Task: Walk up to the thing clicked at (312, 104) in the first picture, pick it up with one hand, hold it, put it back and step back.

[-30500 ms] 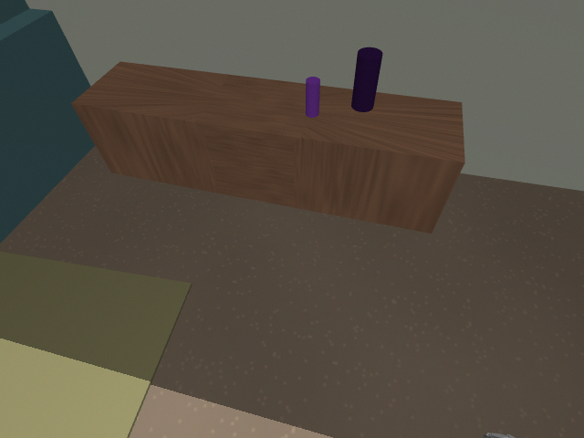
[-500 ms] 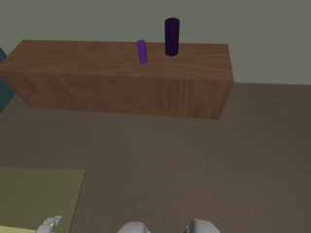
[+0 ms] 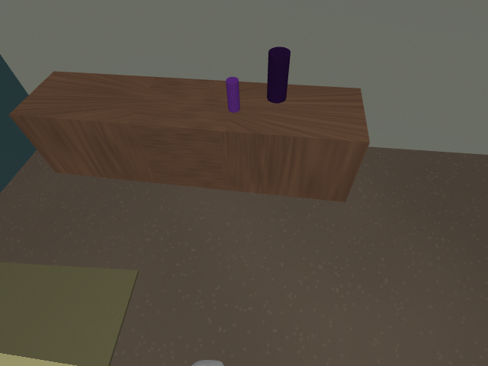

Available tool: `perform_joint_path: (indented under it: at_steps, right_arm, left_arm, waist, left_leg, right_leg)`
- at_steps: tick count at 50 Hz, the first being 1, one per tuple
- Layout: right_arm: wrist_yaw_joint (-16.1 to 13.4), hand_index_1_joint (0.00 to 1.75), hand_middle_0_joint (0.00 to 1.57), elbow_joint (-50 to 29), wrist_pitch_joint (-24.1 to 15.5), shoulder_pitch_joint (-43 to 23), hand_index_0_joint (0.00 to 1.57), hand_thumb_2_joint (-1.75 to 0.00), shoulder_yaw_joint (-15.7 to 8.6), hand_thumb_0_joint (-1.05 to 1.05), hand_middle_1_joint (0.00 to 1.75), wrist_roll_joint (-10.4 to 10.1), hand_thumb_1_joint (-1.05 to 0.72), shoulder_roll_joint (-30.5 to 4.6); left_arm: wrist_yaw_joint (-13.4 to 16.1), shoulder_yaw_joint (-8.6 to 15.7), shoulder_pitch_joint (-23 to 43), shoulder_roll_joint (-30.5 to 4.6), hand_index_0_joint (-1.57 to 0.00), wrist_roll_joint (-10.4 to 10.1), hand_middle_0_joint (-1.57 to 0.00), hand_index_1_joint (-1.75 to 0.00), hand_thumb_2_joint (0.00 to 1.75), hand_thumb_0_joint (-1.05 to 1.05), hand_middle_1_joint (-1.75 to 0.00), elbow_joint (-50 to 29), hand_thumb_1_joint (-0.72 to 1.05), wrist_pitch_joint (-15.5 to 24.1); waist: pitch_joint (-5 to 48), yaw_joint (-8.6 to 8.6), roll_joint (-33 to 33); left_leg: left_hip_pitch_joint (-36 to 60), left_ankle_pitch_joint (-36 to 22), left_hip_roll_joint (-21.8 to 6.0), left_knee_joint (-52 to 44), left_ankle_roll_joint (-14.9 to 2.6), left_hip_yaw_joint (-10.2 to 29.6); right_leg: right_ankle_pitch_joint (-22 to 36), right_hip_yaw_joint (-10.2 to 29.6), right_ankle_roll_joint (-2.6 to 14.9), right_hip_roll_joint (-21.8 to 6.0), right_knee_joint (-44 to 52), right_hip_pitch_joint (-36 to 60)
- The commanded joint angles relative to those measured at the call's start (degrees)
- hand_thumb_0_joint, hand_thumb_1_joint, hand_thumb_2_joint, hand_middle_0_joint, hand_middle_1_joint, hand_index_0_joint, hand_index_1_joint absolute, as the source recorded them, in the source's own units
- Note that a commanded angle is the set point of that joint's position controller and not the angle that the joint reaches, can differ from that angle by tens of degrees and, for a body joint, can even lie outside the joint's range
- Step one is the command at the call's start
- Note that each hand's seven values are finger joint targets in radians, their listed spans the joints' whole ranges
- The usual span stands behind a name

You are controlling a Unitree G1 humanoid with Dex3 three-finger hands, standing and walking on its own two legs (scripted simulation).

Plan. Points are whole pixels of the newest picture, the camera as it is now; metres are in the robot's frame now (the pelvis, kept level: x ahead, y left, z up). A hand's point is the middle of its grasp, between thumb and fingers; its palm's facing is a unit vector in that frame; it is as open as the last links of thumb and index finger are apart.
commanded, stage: step back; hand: left
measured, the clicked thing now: (233, 95) +1.17 +0.11 -0.28
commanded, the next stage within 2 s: stand in 0.42 s
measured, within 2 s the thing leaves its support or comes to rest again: neither
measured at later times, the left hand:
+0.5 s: hand (122, 337) +0.17 +0.26 -0.13, palm faces -0.03 -0.93 -0.37, open 7.4 cm
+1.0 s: hand out of the picture +0.09 +0.25 -0.14, palm faces -0.06 -0.94 -0.34, open 7.4 cm
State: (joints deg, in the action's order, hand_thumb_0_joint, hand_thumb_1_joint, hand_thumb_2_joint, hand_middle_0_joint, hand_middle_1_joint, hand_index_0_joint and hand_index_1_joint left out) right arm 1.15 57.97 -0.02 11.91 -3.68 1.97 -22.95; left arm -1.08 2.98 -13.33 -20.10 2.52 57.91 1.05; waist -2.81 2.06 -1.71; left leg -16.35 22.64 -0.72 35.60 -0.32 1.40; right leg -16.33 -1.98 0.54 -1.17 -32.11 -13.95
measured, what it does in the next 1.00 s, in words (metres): stands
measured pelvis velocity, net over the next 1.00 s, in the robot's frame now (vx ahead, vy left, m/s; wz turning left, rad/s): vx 0.02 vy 0.00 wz -0.03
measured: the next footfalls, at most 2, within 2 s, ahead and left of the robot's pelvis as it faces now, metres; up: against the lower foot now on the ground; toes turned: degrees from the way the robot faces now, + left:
none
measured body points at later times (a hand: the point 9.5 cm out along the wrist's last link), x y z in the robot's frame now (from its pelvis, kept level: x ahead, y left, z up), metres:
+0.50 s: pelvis +0.04 +0.01 +0.01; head +0.05 +0.01 +0.46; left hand +0.17 +0.31 -0.11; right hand +0.13 -0.29 -0.12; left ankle +0.03 +0.13 -0.73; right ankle +0.02 -0.12 -0.73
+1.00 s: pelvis +0.02 +0.00 +0.02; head +0.02 +0.00 +0.47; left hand +0.09 +0.30 -0.11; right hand +0.08 -0.30 -0.12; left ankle +0.03 +0.13 -0.73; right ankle +0.02 -0.12 -0.73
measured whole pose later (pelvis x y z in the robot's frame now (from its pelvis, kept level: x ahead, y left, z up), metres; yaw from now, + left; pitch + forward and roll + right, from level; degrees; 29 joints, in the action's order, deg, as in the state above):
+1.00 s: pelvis +0.02 +0.00 +0.02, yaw -2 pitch -3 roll +0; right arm 0.6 66.4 -0.5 5.4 -0.6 0.6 -19.9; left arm -0.6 -0.1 -6.3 -19.9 0.9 66.3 0.7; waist -3.0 -0.1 -0.4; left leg -5.9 8.8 -1.1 17.3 0.9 -1.0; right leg -8.9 -0.5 0.2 -0.1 -18.0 -6.6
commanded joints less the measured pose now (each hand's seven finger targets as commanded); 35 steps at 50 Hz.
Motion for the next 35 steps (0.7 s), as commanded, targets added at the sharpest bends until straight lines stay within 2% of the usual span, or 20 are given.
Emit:
perform_joint_path:
  at_steps: [1,2,3,4,6,8,9,10,11,12,13,15,16,18,20,21,22,24,30,35]
  right_arm:
    - [-1.16,0.30,0.20,-2.71,-2.52,1.38,0.20,-0.90,-3.14,0.00,0.30,0.86,-0.90,-10.53]
    - [-1.29,0.30,0.20,-3.27,-2.82,-1.60,0.20,-0.90,-3.03,0.00,0.30,0.63,-0.90,-13.15]
    - [-1.18,0.30,0.20,-3.94,-2.79,-3.38,0.20,-0.90,-3.38,0.00,0.30,0.33,-0.90,-14.96]
    - [-1.22,0.30,0.20,-3.94,-2.96,-4.49,0.20,-0.90,-2.93,0.00,0.30,0.38,-0.90,-13.51]
    - [-1.33,0.30,0.20,-3.46,-3.17,-4.92,0.20,-0.90,-2.34,0.00,0.30,0.39,-0.90,-12.23]
    - [-1.35,0.30,0.20,-3.16,-2.62,-7.20,0.20,-0.90,-1.55,0.00,0.30,-0.81,-0.90,-10.39]
    - [-1.49,0.30,0.20,-3.41,-2.37,-6.74,0.20,-0.90,-1.13,0.00,0.30,-1.44,-0.90,-9.30]
    - [-1.64,0.30,0.20,-3.60,-2.19,-6.02,0.20,-0.90,-0.99,0.00,0.30,-1.78,-0.90,-8.40]
    - [-1.80,0.30,0.20,-3.40,-2.05,-4.76,0.20,-0.90,-1.05,0.00,0.30,-1.84,-0.90,-7.91]
    - [-1.94,0.30,0.20,-2.52,-1.99,-4.40,0.20,-0.90,-0.99,0.00,0.30,-1.34,-0.90,-7.83]
    - [-1.94,0.30,0.20,-2.20,-2.06,-5.14,0.20,-0.90,-1.16,0.00,0.30,-1.06,-0.90,-8.41]
    - [-1.84,0.30,0.20,-1.07,-2.35,-4.78,0.20,-0.90,-1.37,0.00,0.30,-0.99,-0.90,-9.13]
    - [-1.84,0.30,0.20,-0.67,-2.49,-5.05,0.20,-0.90,-1.45,0.00,0.30,-0.97,-0.90,-9.49]
    - [-1.91,0.30,0.20,-0.36,-2.58,-5.76,0.20,-0.90,-1.25,0.00,0.30,-1.25,-0.90,-9.81]
    - [-2.06,0.30,0.20,-0.32,-2.50,-7.34,0.20,-0.90,-1.37,0.00,0.30,-1.29,-0.90,-9.96]
    - [-2.05,0.30,0.20,-0.08,-2.75,-7.63,0.20,-0.90,-0.61,0.00,0.30,-1.60,-0.90,-10.22]
    - [-2.10,0.30,0.20,-0.04,-2.70,-7.95,0.20,-0.90,-0.61,0.00,0.30,-1.80,-0.90,-9.88]
    - [-2.14,0.30,0.20,0.47,-2.56,-8.45,0.20,-0.90,-0.12,0.00,0.30,-1.89,-0.90,-9.09]
    - [-1.76,0.30,0.20,1.67,-2.17,-11.12,0.20,-0.90,0.29,0.00,0.30,-1.98,-0.90,-8.35]
    - [-1.42,0.30,0.20,2.61,-1.94,-12.13,0.20,-0.90,0.69,0.00,0.30,-1.74,-0.90,-7.99]
  left_arm:
    - [0.69,1.42,5.55,-10.67,-0.20,-1.12,-0.20,-0.30,0.90,0.00,-0.30,-6.20,0.90,1.19]
    - [0.72,1.19,5.89,-9.63,-0.20,-2.10,-0.20,-0.30,0.90,0.00,-0.30,-5.53,0.90,0.84]
    - [1.07,2.22,5.52,-12.76,-0.20,-1.73,-0.20,-0.30,0.90,0.00,-0.30,-4.66,0.90,0.64]
    - [1.08,2.07,5.50,-12.68,-0.20,-1.70,-0.20,-0.30,0.90,0.00,-0.30,-4.61,0.90,0.86]
    - [1.31,1.80,4.33,-11.30,-0.20,-2.06,-0.20,-0.30,0.90,0.00,-0.30,-3.47,0.90,1.46]
    - [1.60,1.88,2.61,-11.23,-0.20,-1.92,-0.20,-0.30,0.90,0.00,-0.30,-1.54,0.90,2.39]
    - [1.95,2.36,1.81,-12.42,-0.20,-1.83,-0.20,-0.30,0.90,0.00,-0.30,-1.05,0.90,2.61]
    - [2.10,2.62,1.51,-14.98,-0.20,-1.73,-0.20,-0.30,0.90,0.00,-0.30,-1.17,0.90,2.82]
    - [1.92,3.03,3.04,-16.97,-0.20,-1.71,-0.20,-0.30,0.90,0.00,-0.30,-1.33,0.90,2.63]
    - [1.89,2.84,5.06,-16.81,-0.20,-1.83,-0.20,-0.30,0.90,0.00,-0.30,-1.88,0.90,2.47]
    - [1.96,2.38,6.11,-15.91,-0.20,-1.93,-0.20,-0.30,0.90,0.00,-0.30,-2.14,0.90,2.40]
    - [2.12,1.83,8.21,-14.37,-0.20,-2.02,-0.20,-0.30,0.90,0.00,-0.30,-2.76,0.90,2.13]
    - [2.10,1.59,8.99,-13.59,-0.20,-2.09,-0.20,-0.30,0.90,0.00,-0.30,-2.70,0.90,1.97]
    - [2.05,1.37,9.90,-12.79,-0.20,-2.15,-0.20,-0.30,0.90,0.00,-0.30,-2.45,0.90,1.70]
    - [2.12,1.29,9.61,-12.61,-0.20,-2.10,-0.20,-0.30,0.90,0.00,-0.30,-1.99,0.90,1.57]
    - [1.93,0.35,8.94,-11.22,-0.20,-2.90,-0.20,-0.30,0.90,0.00,-0.30,-0.38,0.90,1.31]
    - [1.96,0.43,9.33,-11.76,-0.20,-2.84,-0.20,-0.30,0.90,0.00,-0.30,-0.34,0.90,1.29]
    - [1.98,0.25,10.79,-12.11,-0.20,-2.67,-0.20,-0.30,0.90,0.00,-0.30,0.05,0.90,1.11]
    - [1.86,-0.25,12.25,-11.91,-0.20,-2.30,-0.20,-0.30,0.90,0.00,-0.30,1.49,0.90,1.13]
    - [1.66,-0.42,12.98,-11.93,-0.20,-2.20,-0.20,-0.30,0.90,0.00,-0.30,2.66,0.90,1.21]
  waist:
    - [3.22,-3.68,-0.70]
    - [2.06,-2.45,-6.20]
    - [0.73,-2.62,-4.54]
    - [0.41,-1.89,-3.05]
    - [1.31,-1.19,-6.61]
    - [3.91,0.36,-5.82]
    - [6.01,0.42,-3.68]
    - [7.44,-0.28,0.01]
    - [7.96,-1.32,2.91]
    - [6.76,-1.79,3.43]
    - [5.98,-1.81,3.64]
    - [6.13,-2.27,3.79]
    - [5.66,-2.21,3.42]
    - [5.43,-1.89,1.57]
    - [6.32,-1.43,0.94]
    - [5.90,-1.26,2.62]
    - [6.65,-1.50,2.63]
    - [6.34,-1.98,2.55]
    - [6.75,-2.12,2.09]
    - [4.71,-2.24,1.31]
  left_leg:
    - [12.74,-1.55,-6.89,-16.38,-2.47,10.62]
    - [7.46,8.90,-14.77,-21.92,-6.65,22.44]
    - [2.52,9.69,-17.74,-21.86,-10.72,23.77]
    - [4.35,1.99,-16.51,-19.74,-10.83,20.90]
    - [8.61,-17.34,-14.02,-14.70,-9.02,14.11]
    - [5.00,-33.00,-9.83,-8.58,-4.63,6.11]
    - [2.74,-34.70,-7.58,-4.91,-2.61,3.86]
    - [0.23,-28.24,-4.60,-2.70,-1.18,1.88]
    - [0.86,-19.51,-3.04,-1.75,-0.61,0.79]
    - [1.11,-16.15,-3.17,-2.55,-0.43,0.82]
    - [1.53,-16.40,-3.47,-3.29,-0.88,0.97]
    - [5.76,-23.86,-5.26,-6.51,-2.30,2.37]
    - [6.29,-27.34,-6.28,-7.67,-3.02,3.37]
    - [6.49,-31.48,-7.74,-9.09,-3.70,4.68]
    - [8.14,-33.96,-7.81,-8.47,-3.80,4.02]
    - [7.93,-37.31,-8.12,-10.35,-3.35,5.51]
    - [8.94,-37.91,-7.44,-10.72,-2.53,4.22]
    - [10.32,-36.03,-6.68,-12.74,-1.56,3.16]
    - [13.10,-31.08,-6.97,-16.82,-0.85,2.77]
    - [11.70,-20.70,-6.62,-20.08,-0.35,2.55]
  right_leg:
    - [-2.55,5.64,3.03,-4.51,-0.28,-11.70]
    - [-8.52,1.37,0.79,0.81,-6.13,-12.13]
    - [-12.48,3.10,0.66,-0.42,-10.10,-8.03]
    - [-12.63,4.03,0.90,-0.67,-10.12,-8.37]
    - [-9.42,3.34,1.14,-1.48,-3.43,-6.88]
    - [7.27,2.71,0.90,-1.32,8.17,4.90]
    - [17.62,5.53,1.61,-2.79,7.42,10.58]
    - [20.86,10.68,3.51,-6.15,6.39,12.04]
    - [20.47,14.03,6.35,-9.88,5.15,11.18]
    - [20.14,14.65,7.16,-11.12,4.58,9.60]
    - [20.28,13.41,6.86,-10.51,4.48,8.52]
    - [22.49,9.17,4.80,-7.88,2.71,5.11]
    - [22.32,6.88,3.46,-5.93,1.68,4.68]
    - [19.89,4.90,2.35,-3.90,0.24,5.20]
    - [20.70,4.46,2.22,-3.79,0.65,5.54]
    - [25.01,6.45,1.49,-5.08,3.81,7.73]
    - [28.37,6.59,1.58,-5.77,5.02,9.28]
    - [28.73,6.49,1.56,-5.88,6.39,9.70]
    - [24.56,6.29,0.71,-6.17,12.04,11.45]
    - [15.51,6.76,0.21,-6.14,15.69,9.85]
